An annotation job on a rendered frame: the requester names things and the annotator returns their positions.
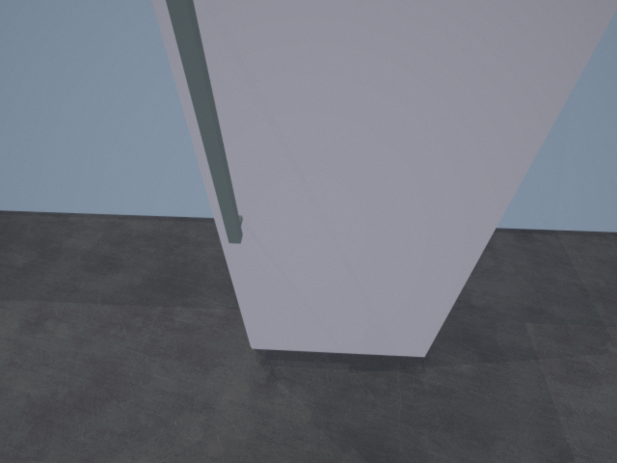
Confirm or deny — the fridge door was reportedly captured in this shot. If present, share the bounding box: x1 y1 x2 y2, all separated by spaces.
153 0 617 357

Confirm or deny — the handle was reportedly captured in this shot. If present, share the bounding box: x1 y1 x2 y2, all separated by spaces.
166 0 243 244

